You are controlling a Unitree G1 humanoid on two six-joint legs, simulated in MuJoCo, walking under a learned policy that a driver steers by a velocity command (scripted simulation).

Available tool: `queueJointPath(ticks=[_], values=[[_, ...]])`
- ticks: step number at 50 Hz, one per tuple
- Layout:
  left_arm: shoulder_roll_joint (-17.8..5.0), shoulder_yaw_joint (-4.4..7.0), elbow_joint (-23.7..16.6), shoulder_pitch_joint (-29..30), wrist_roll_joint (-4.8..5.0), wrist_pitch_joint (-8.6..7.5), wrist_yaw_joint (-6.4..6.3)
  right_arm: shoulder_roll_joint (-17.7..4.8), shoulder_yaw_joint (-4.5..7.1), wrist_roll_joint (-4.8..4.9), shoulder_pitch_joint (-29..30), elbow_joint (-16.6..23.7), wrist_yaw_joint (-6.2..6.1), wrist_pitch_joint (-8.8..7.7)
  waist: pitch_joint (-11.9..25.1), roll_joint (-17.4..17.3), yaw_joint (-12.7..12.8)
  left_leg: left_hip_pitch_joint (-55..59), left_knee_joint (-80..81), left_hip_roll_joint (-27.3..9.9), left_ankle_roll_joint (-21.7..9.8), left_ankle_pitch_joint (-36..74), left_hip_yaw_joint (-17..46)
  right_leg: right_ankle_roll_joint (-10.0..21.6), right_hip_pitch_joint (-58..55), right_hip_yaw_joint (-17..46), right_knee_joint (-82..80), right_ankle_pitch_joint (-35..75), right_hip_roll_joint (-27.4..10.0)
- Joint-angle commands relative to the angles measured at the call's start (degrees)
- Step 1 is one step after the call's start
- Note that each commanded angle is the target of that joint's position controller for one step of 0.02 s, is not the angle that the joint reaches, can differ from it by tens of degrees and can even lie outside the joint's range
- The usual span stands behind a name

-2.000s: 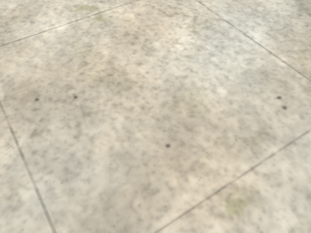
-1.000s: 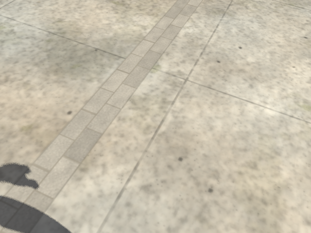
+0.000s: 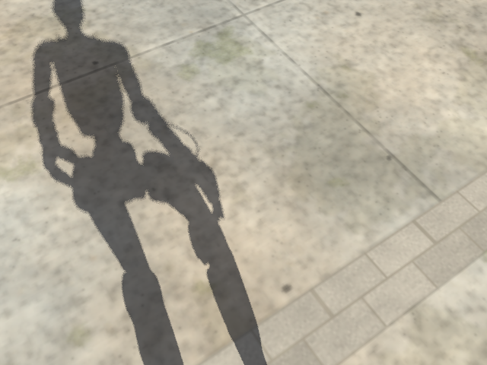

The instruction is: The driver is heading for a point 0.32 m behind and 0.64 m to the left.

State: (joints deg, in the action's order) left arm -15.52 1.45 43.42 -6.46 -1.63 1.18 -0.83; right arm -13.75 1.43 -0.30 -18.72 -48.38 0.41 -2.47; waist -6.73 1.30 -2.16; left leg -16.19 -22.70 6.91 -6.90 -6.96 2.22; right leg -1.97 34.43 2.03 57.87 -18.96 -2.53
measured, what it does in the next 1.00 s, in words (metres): steps on the spot, turning left: right foot, then left foot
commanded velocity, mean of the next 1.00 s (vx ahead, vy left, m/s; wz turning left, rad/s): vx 0.04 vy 0.00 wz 0.89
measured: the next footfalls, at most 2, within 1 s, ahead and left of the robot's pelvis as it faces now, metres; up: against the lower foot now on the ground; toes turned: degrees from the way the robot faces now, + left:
right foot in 0.32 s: +0.17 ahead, -0.12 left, +0.00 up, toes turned +23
left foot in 0.78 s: +0.04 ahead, +0.07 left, +0.00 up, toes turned +45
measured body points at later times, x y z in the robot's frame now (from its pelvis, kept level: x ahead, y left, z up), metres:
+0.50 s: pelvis +0.08 -0.05 +0.00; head +0.13 -0.06 +0.45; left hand +0.11 +0.27 -0.08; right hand +0.31 -0.29 -0.12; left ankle +0.00 +0.05 -0.65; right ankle +0.13 -0.14 -0.74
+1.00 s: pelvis +0.05 -0.01 +0.00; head +0.06 +0.05 +0.44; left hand -0.09 +0.27 -0.13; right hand +0.38 -0.08 -0.08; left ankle +0.01 +0.05 -0.74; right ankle +0.19 -0.11 -0.67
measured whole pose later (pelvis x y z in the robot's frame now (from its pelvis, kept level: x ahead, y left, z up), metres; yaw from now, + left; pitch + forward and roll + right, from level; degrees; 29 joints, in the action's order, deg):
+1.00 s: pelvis +0.05 -0.01 +0.00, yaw +54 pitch +1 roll -1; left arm -19.0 3.2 38.0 -10.2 -1.6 3.8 -0.5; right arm -19.0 4.4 -0.1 -10.9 -37.9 0.8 3.5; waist -5.8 3.0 -0.1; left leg -15.5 -27.2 6.7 -4.8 -11.6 7.0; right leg -4.1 30.0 1.6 59.6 -21.8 -3.5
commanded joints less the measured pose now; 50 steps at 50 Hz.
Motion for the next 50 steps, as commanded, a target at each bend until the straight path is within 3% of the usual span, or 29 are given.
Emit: queueJointPath(ticks=[1, 6, 11, 13, 15, 16, 17, 18, 19, 20, 21, 23, 25, 28, 33, 35, 37, 38, 39, 40, 41, 42, 43, 44, 45, 48, 50], values=[[-4.12, 1.23, -1.98, -5.68, 0.10, 1.16, -0.76, -9.76, 3.25, -0.02, 0.45, 4.25, -0.45, 0.14, 12.48, -3.88, 3.72, 4.80, 2.89, -15.06, -6.86, 38.74, 14.68, -0.59, -4.75, 0.30, -0.40, 3.96, 0.52], [-5.31, 1.26, -4.90, 2.18, 0.39, 1.40, -1.21, -10.92, 4.61, -0.35, -2.92, 4.49, -1.02, 2.16, 9.55, -5.62, 1.16, 7.97, 1.89, -14.10, -6.38, 24.50, 22.01, -0.62, -0.88, 2.61, -5.58, 3.37, 2.07], [-5.88, 0.80, -6.80, 5.12, 1.59, 0.08, -1.72, -12.69, 5.93, -0.83, -2.61, 5.68, -1.00, 3.55, 8.93, -7.39, -0.27, 11.85, -1.88, -12.82, -6.13, 27.07, 28.70, 0.52, -3.74, 4.37, -14.23, -1.61, 5.04], [-6.32, 0.75, -6.91, 3.49, 2.09, -0.57, -1.88, -13.14, 6.31, -0.66, -0.83, 6.43, -0.79, 3.99, 8.95, -8.09, 0.34, 11.40, -2.80, -11.61, -4.63, 26.34, 31.25, 0.96, -8.63, 4.78, -20.59, -1.92, 5.81], [-6.66, 0.89, -6.08, -1.08, 1.88, -1.29, -2.33, -13.07, 6.42, 0.23, 3.63, 7.78, -0.69, 4.30, 8.50, -7.73, 3.38, 5.98, -4.81, -8.06, -0.67, 18.45, 31.09, 1.42, -19.40, 4.32, -33.83, 3.76, 5.35], [-8.52, 1.39, -5.60, -3.48, 1.20, -1.74, -2.85, -11.27, 5.98, 0.83, 4.49, 8.71, -0.79, 4.26, 9.56, -3.89, 3.90, -0.13, -9.55, -4.46, 2.55, 5.91, 27.37, 2.62, -28.12, 7.72, -40.55, 8.96, -0.73], [-13.74, 2.20, -7.04, -1.16, 0.63, -1.44, -3.33, -6.03, 4.81, 1.22, -0.16, 9.77, -0.94, 4.23, 11.72, 10.90, 0.02, -10.09, -22.38, 3.87, 6.23, -22.07, 14.70, 7.84, -36.49, 22.49, -42.31, 19.56, -16.86], [-13.33, 2.26, -7.18, -1.60, 0.85, -0.55, -2.87, -11.82, 6.03, -0.96, -1.71, 8.87, -1.15, 4.66, 11.90, 10.56, 0.69, -14.93, -32.34, 4.97, 7.12, -30.73, 7.12, 14.42, -33.91, 27.95, -40.92, 29.64, -22.03], [-10.36, 1.67, -7.32, -2.35, 1.05, -0.11, -2.67, -13.64, 6.63, -2.01, -0.49, 8.41, -0.88, 5.00, 10.46, 6.88, 0.53, -15.20, -39.36, 0.89, 7.97, -27.64, 5.79, 15.82, -32.23, 23.46, -40.06, 33.70, -21.39], [-7.62, 0.97, -7.69, -0.45, 1.13, 0.09, -2.38, -13.65, 6.79, -2.02, 0.60, 7.76, -0.29, 5.47, 7.95, 4.04, 0.09, -14.88, -42.29, -1.08, 8.58, -23.68, 5.47, 14.43, -29.45, 16.27, -39.63, 32.68, -17.18], [-7.02, 0.77, -8.30, 1.46, 0.75, 0.31, -2.30, -12.90, 6.70, -1.52, 0.65, 7.61, 0.49, 6.02, 7.06, 4.52, -0.65, -14.49, -44.39, -1.72, 9.24, -20.51, 4.71, 12.49, -28.18, 10.65, -39.26, 31.07, -13.38], [-7.65, 0.98, -8.48, 1.33, 0.06, 0.33, -2.39, -12.06, 6.12, -0.35, 0.75, 7.90, 1.87, 6.60, 7.63, 7.52, -0.40, -14.69, -46.98, -2.45, 10.55, -17.53, 1.91, 11.53, -28.30, 3.88, -38.21, 35.75, -10.47], [-8.15, 1.42, -7.96, -1.36, -0.14, 0.15, -2.10, -11.17, 5.47, 0.15, 3.95, 9.23, 2.32, 6.78, 7.71, 7.70, 1.33, -15.83, -44.77, -3.65, 11.19, -16.23, 0.02, 11.84, -30.10, 1.11, -38.14, 35.99, -10.83], [-9.53, 2.34, -6.93, -5.07, -0.10, -0.08, -1.74, -9.89, 4.58, -0.01, 8.66, 11.54, 2.89, 7.13, 7.48, 8.38, 3.54, -16.93, -38.83, -6.10, 11.07, -16.03, -1.52, 12.83, -33.08, -0.78, -38.25, 35.30, -13.47], [-11.48, 3.65, -6.84, -5.14, -0.23, -0.47, -0.23, -8.21, 3.53, 0.52, 12.23, 14.33, 3.80, 7.35, 8.58, 9.49, 3.84, -6.54, -24.98, -7.73, 8.69, -16.63, -5.72, 11.09, -29.57, -7.77, -36.19, 33.21, -15.27], [-12.31, 4.15, -6.71, -5.84, 0.26, -0.45, 0.43, -8.50, 3.62, 0.62, 13.09, 15.13, 3.66, 7.46, 8.80, 10.21, 4.11, -3.40, -19.94, -7.03, 7.65, -16.59, -7.72, 9.74, -29.15, -9.35, -33.99, 31.94, -16.24], [-12.85, 4.52, -6.71, -6.25, 1.31, -0.16, 0.93, -8.96, 3.98, -0.02, 12.39, 15.56, 3.23, 7.41, 9.16, 9.50, 3.14, 0.72, -13.01, -6.34, 6.13, -15.22, -8.11, 7.40, -27.64, -10.91, -29.18, 29.55, -17.59], [-12.75, 4.64, -6.59, -6.06, 1.89, 0.16, 1.13, -9.28, 4.27, -0.68, 8.94, 14.56, 2.66, 6.93, 10.16, 6.20, 0.59, 6.75, -5.66, -5.88, 4.94, -9.53, -6.79, 4.79, -24.02, -13.03, -23.17, 25.52, -16.86], [-11.59, 4.44, -6.56, -8.23, 1.88, 0.37, 1.42, -13.59, 5.50, -1.67, 3.89, 12.99, 1.59, 6.11, 11.24, -4.71, -1.90, 15.82, 3.28, -11.01, 2.77, -2.81, 4.83, 1.11, -14.57, -15.67, -10.32, 12.65, -13.05], [-5.90, 2.72, -12.00, -7.32, 0.83, 0.85, 1.52, -23.87, 7.61, -0.45, 3.81, 14.61, 0.79, 5.66, 10.23, -21.22, 0.77, 18.84, 4.39, -28.28, -5.59, 20.39, 31.47, -3.82, 3.61, -15.05, 1.15, -21.15, -2.35], [-8.97, 3.09, -12.11, -2.16, -0.51, 1.94, 0.44, -21.86, 8.25, 0.50, -1.18, 13.85, 0.76, 5.35, 13.65, -11.50, -4.84, 18.99, 2.02, -27.66, -11.01, 24.83, 28.94, -3.74, 3.99, -3.63, 7.98, -20.63, -2.05], [-8.59, 3.09, -11.99, -2.15, 0.34, 2.23, 0.20, -18.97, 7.12, 0.32, 0.95, 13.15, 0.32, 5.30, 11.16, -10.54, -2.29, 16.96, 1.67, -24.43, -10.52, 21.69, 23.94, -3.34, 4.65, -1.76, 9.00, -15.97, -2.87], [-8.84, 3.19, -10.85, -2.91, 0.88, 1.84, 0.00, -16.30, 6.30, 0.14, 5.59, 13.54, -0.14, 5.63, 7.00, -8.98, -0.02, 12.67, 2.90, -20.06, -8.14, 15.64, 19.30, -2.84, 3.75, -0.92, 6.68, -9.58, -3.74], [-9.43, 3.47, -10.47, -2.93, 0.42, 1.49, -0.07, -14.88, 5.78, 0.26, 9.33, 14.37, -0.53, 5.80, 6.18, -9.82, 1.42, 10.82, 3.44, -16.40, -6.01, 12.07, 17.26, -2.42, 2.52, -0.73, 4.74, -5.52, -3.60], [-10.09, 3.66, -9.30, -4.59, -0.23, 1.53, -0.04, -13.79, 5.37, 0.28, 10.63, 14.85, -0.63, 5.80, 7.09, -10.23, 2.08, 9.81, 2.94, -14.69, -5.62, 15.33, 16.20, -2.37, 0.58, -1.08, 5.31, -3.39, -2.64], [-8.89, 3.35, -8.66, -5.16, -0.02, 2.03, 0.28, -14.76, 5.55, 0.18, 8.15, 13.90, 0.15, 5.18, 9.84, -6.38, 2.14, 9.57, 2.16, -13.55, -5.32, 16.12, 17.95, -2.07, -1.12, -0.19, 3.42, -1.98, -0.76], [-8.17, 3.07, -9.10, -3.62, 0.09, 2.28, 0.11, -15.40, 5.87, -0.01, 6.66, 13.44, 0.34, 5.03, 9.32, -6.59, 1.38, 9.57, 2.51, -12.98, -5.53, 11.19, 20.98, -1.93, -0.26, 0.59, 0.17, -1.89, 0.23]])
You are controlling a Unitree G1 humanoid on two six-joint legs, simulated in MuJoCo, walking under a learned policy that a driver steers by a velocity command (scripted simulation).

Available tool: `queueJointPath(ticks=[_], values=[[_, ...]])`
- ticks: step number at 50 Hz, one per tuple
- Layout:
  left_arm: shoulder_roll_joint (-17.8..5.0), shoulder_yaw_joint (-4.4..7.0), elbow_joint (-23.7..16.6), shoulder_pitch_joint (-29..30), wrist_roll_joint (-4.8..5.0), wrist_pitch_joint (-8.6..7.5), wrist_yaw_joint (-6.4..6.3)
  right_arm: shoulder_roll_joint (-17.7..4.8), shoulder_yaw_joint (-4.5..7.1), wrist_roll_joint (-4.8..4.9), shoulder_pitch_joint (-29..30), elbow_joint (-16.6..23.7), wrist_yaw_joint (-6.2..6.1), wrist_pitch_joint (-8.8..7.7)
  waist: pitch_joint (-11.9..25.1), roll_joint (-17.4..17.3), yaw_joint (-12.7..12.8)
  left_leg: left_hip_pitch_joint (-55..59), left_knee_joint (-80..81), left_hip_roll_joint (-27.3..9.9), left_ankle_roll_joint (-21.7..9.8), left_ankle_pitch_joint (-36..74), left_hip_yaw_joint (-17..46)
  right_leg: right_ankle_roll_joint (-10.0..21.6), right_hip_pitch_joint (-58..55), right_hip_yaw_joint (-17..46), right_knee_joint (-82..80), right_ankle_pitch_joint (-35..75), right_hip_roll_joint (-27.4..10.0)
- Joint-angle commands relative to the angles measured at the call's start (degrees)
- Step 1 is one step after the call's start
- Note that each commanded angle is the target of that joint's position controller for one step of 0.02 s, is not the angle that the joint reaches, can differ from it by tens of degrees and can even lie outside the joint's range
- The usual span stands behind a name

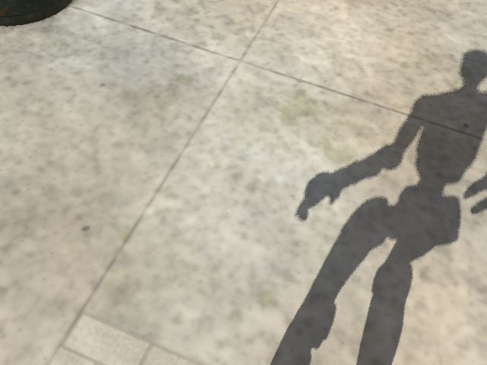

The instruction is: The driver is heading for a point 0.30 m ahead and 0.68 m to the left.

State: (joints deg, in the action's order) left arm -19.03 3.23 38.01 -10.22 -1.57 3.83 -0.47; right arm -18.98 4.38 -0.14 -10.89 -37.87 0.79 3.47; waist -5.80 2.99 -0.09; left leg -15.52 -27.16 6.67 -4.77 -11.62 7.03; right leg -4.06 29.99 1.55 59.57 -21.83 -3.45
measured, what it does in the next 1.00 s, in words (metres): steps to the left, turning left: right foot, then left foot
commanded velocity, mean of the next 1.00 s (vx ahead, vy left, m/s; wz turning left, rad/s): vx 0.53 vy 0.00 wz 1.00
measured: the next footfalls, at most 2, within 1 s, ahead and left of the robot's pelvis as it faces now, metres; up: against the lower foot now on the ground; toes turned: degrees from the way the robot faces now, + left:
right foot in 0.30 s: +0.12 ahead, -0.11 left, +0.00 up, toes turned +25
left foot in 0.86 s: +0.26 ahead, +0.33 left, +0.00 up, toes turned +55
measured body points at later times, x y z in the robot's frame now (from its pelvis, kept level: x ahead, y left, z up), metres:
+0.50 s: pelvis +0.06 -0.02 +0.01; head +0.08 -0.04 +0.46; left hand +0.04 +0.30 -0.07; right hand +0.32 -0.23 -0.09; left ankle +0.02 +0.11 -0.63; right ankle +0.08 -0.13 -0.74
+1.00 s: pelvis +0.24 +0.27 -0.03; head +0.27 +0.30 +0.42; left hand +0.04 +0.45 -0.15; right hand +0.55 +0.24 -0.15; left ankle +0.23 +0.30 -0.74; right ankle +0.28 +0.04 -0.61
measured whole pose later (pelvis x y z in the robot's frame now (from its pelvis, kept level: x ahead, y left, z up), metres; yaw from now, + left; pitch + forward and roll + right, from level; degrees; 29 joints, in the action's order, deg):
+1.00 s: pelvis +0.24 +0.27 -0.03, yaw +58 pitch +0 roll +1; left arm -15.2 1.0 43.9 -18.7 -2.3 -4.0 0.8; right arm -19.1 3.2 -1.4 -11.9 -42.3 1.3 0.2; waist -4.6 -0.6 3.6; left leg -21.8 -39.3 10.0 -9.4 -17.0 -2.8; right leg -1.6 18.5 1.1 78.2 -18.6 -7.8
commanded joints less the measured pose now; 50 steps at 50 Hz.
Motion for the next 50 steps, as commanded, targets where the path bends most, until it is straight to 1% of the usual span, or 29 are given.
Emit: queueJointPath(ticks=[1, 5, 9, 12, 13, 14, 15, 16, 17, 18, 19, 21, 24, 30, 33, 36, 38, 39, 40, 41, 42, 43, 44, 45, 46, 47, 48, 49, 50], values=[[-4.58, 1.23, -3.91, 1.01, 0.05, -0.31, -0.37, -10.34, 3.01, -0.29, -1.85, 2.76, 0.03, -0.90, 8.04, -8.77, -1.14, 8.93, 7.17, -12.57, -7.83, 13.35, 17.88, 0.24, 4.55, 1.55, -3.21, 0.89, 1.71], [-4.81, 1.05, -4.49, 3.82, 0.24, -0.78, -0.70, -11.22, 3.43, -0.78, -4.08, 2.12, 0.25, -0.88, 7.90, -9.26, -2.21, 9.61, 6.71, -12.39, -8.28, 9.73, 24.63, 1.18, 4.24, 3.81, -8.80, 0.35, 4.08], [-5.11, 0.77, -4.67, 5.18, 0.90, -1.67, -1.02, -11.62, 3.71, -0.96, -4.17, 1.62, 0.43, -0.93, 8.46, -9.54, -2.14, 8.52, 4.94, -11.33, -7.61, 15.04, 29.02, 2.63, -0.63, 5.18, -13.98, 0.14, 6.60], [-5.42, 0.64, -4.36, 4.11, 1.45, -2.24, -1.43, -11.46, 3.78, -0.93, -2.76, 1.46, 0.62, -0.89, 8.51, -10.41, -1.11, 5.87, 4.09, -9.72, -5.80, 17.49, 31.92, 3.40, -8.15, 5.63, -21.03, 0.05, 8.36], [-5.55, 0.62, -3.75, 1.93, 1.40, -2.47, -1.53, -11.29, 3.89, -0.97, -2.11, 1.49, 0.79, -0.85, 10.30, -9.67, 0.03, 2.33, 5.00, -8.18, -5.09, 3.56, 32.89, 3.59, -14.63, 5.84, -25.19, -0.23, 8.61], [-5.13, 0.62, -2.89, -0.65, 1.58, -2.61, -1.83, -10.62, 3.74, -1.02, 0.75, 2.20, 0.98, -0.79, 9.58, -8.33, 2.66, -5.78, 5.40, -5.62, -3.37, -13.87, 32.29, 3.85, -24.15, 5.54, -32.29, 0.96, 8.39], [-7.22, 1.28, -2.18, -3.21, 1.45, -2.81, -2.60, -8.25, 3.04, -0.66, 1.21, 2.48, 1.00, -1.05, 8.37, -1.88, 4.62, -17.71, 0.20, -0.55, 0.07, -29.75, 26.98, 4.90, -35.30, 9.36, -41.28, -2.65, 3.08], [-12.59, 2.32, -2.66, -6.32, 1.11, -3.14, -3.07, -3.44, 1.77, -0.18, -0.70, 3.38, 0.49, -1.48, 11.91, 9.01, 4.97, -25.59, -18.45, 5.64, 2.84, -31.76, 13.03, 7.80, -42.23, 25.23, -47.34, -18.67, -13.65], [-15.77, 3.13, -2.61, -2.04, -0.13, -3.17, -2.87, -6.28, 1.85, -1.86, 3.08, 4.39, 0.23, -1.84, 6.18, 8.18, 3.78, -30.50, -27.69, 4.98, 4.01, -16.90, 6.41, 10.44, -32.77, 36.51, -53.03, -25.58, -18.49], [-11.67, 2.33, -2.76, 0.73, -0.28, -3.29, -2.52, -9.39, 2.47, -2.69, 4.09, 4.27, 0.65, -1.93, 4.15, 3.89, 1.49, -28.69, -32.33, -0.35, 4.11, -10.20, 5.90, 10.34, -27.12, 31.35, -51.63, -24.49, -16.95], [-9.16, 1.60, -3.04, 2.85, -0.08, -3.56, -2.03, -9.18, 2.44, -2.51, 2.39, 3.46, 1.79, -1.90, 3.87, 4.56, 0.18, -27.88, -35.79, -1.08, 4.42, -6.50, 4.24, 9.57, -25.04, 25.02, -51.30, -20.85, -13.73], [-7.27, 0.91, -3.48, 3.67, 0.41, -4.15, -1.42, -8.22, 2.08, -2.37, -1.64, 1.61, 3.84, -1.35, 3.84, 5.90, -1.07, -28.04, -43.19, -2.55, 5.13, -2.98, 0.56, 8.44, -23.65, 15.50, -51.76, -16.09, -9.99], [-7.85, 1.40, -1.84, -1.33, 0.16, -5.85, -0.53, -6.62, 1.14, -1.96, 1.52, 2.99, 4.93, -1.17, 2.06, 3.65, 0.65, -32.41, -46.23, -5.72, 5.55, 1.12, -1.53, 8.44, -24.40, 9.48, -52.63, -13.98, -10.27], [-8.01, 2.05, 2.12, -10.78, -0.17, -8.09, 0.01, -5.23, 0.43, -1.93, 9.16, 4.56, 5.37, -1.73, -0.49, 2.30, 4.44, -39.57, -41.44, -9.27, 5.74, 4.92, -3.07, 8.86, -32.04, 0.64, -53.38, -7.62, -13.02], [-7.17, 2.05, 4.35, -14.00, -0.42, -8.62, -0.08, -4.20, -0.15, -1.93, 13.41, 5.77, 5.98, -2.17, -3.12, 2.35, 5.49, -42.20, -37.06, -11.05, 3.95, 4.46, -5.11, 9.12, -35.50, -3.86, -54.74, -4.52, -14.49], [-5.85, 1.72, 6.93, -16.57, -1.02, -8.97, -0.18, -2.66, -1.29, -1.80, 18.41, 7.58, 6.46, -2.54, -5.84, 1.74, 6.10, -41.83, -31.18, -12.57, 0.87, 2.40, -9.16, 9.00, -37.89, -9.82, -55.81, 1.96, -14.81], [-5.66, 1.53, 9.08, -18.91, -1.38, -8.90, -0.35, -1.18, -2.33, -1.78, 21.86, 9.01, 6.49, -2.75, -6.91, 1.52, 6.40, -40.21, -26.67, -12.18, -1.68, -1.20, -12.80, 9.03, -40.30, -13.99, -54.54, 14.37, -14.62], [-5.96, 1.43, 9.78, -18.62, -1.42, -8.72, -0.46, -0.56, -2.77, -1.77, 21.72, 9.17, 6.26, -2.85, -6.22, 1.48, 5.20, -36.05, -23.46, -10.83, -3.33, -3.60, -14.96, 8.58, -40.45, -17.11, -51.92, 28.07, -13.91], [-6.77, 1.36, 9.81, -16.82, -1.28, -8.52, -0.60, -0.13, -2.99, -1.56, 18.96, 8.42, 5.74, -2.91, -3.70, 2.04, 2.47, -27.35, -20.13, -7.87, -5.15, -5.58, -17.81, 7.84, -38.54, -20.31, -47.51, 48.71, -13.09], [-8.47, 1.57, 10.01, -16.67, -1.05, -8.12, -0.80, -0.87, -2.59, -1.27, 14.44, 6.94, 5.01, -2.98, 0.46, 3.13, -0.40, -18.68, -19.93, -3.77, -6.36, -7.81, -20.36, 7.91, -38.12, -20.96, -40.54, 70.57, -13.69], [-11.04, 2.10, 9.96, -16.23, -0.84, -7.33, -0.84, -2.83, -1.57, -1.01, 5.59, 4.67, 4.31, -3.28, 6.05, 4.05, -5.15, -7.62, -19.45, -0.35, -7.53, -10.63, -20.51, 8.26, -36.47, -20.70, -28.65, 82.78, -14.97], [-12.60, 2.32, 8.97, -14.61, -0.05, -6.99, -0.42, -5.57, 0.02, -0.94, -6.24, 1.28, 3.48, -3.77, 12.57, 4.22, -10.49, 9.31, -16.27, 1.56, -9.25, -9.27, -17.82, 8.32, -28.77, -19.68, -13.81, 81.62, -15.83], [-10.83, 1.89, 8.28, -13.81, -0.72, -7.08, 0.13, -9.46, 2.26, -1.23, -15.58, -2.92, 2.20, -3.76, 17.45, -0.06, -13.54, 27.95, -10.80, -0.51, -9.93, -11.01, -9.06, 6.56, -14.17, -18.23, 4.17, 54.30, -12.92], [-3.98, 0.51, 2.19, -11.73, 0.00, -7.90, 1.77, -17.36, 4.35, -0.37, -9.96, -1.73, 1.08, -2.65, 18.28, -17.98, -6.61, 40.52, 0.82, -16.48, -15.52, -27.48, 23.81, 2.02, 12.18, -15.36, 26.26, -2.06, 0.17], [-7.52, 0.66, -1.98, -5.39, -0.17, -9.31, 1.72, -18.43, 4.49, -1.23, -13.15, 0.04, 0.86, -2.30, 24.55, -8.19, -8.55, 42.67, 7.73, -20.29, -17.38, -25.33, 39.20, 2.26, 17.63, -1.95, 31.43, -0.56, 1.20], [-7.10, 0.43, -3.29, -0.41, 0.25, -10.12, 1.52, -16.99, 4.31, -1.50, -14.16, -2.21, 0.22, -2.49, 18.09, -4.34, -8.70, 38.28, 9.60, -19.70, -16.29, -16.34, 34.28, 3.09, 20.36, 0.70, 29.17, 3.24, -1.00], [-5.50, -0.35, -2.44, -2.71, 0.28, -10.48, 1.13, -14.74, 3.77, -1.40, -13.04, -3.44, -0.34, -3.36, 10.22, -1.52, -5.06, 28.20, 10.34, -18.49, -15.24, -7.81, 28.96, 3.32, 18.30, 0.43, 23.60, 4.25, -3.33], [-5.07, -0.55, -2.06, -3.22, -0.81, -10.03, 1.02, -12.76, 3.10, -1.40, -10.27, -3.20, -0.91, -4.33, 7.39, 0.44, -2.48, 20.63, 10.26, -15.64, -14.52, -4.47, 23.93, 3.02, 14.70, 1.13, 19.25, 2.91, -4.95], [-4.94, -0.67, -0.89, -6.28, -1.95, -8.93, 1.00, -10.83, 2.15, -1.22, -7.10, -2.72, -1.21, -4.97, 5.49, 0.32, 0.66, 14.99, 10.80, -13.03, -14.22, -1.36, 20.05, 2.52, 11.54, 1.30, 17.40, 1.87, -5.57]])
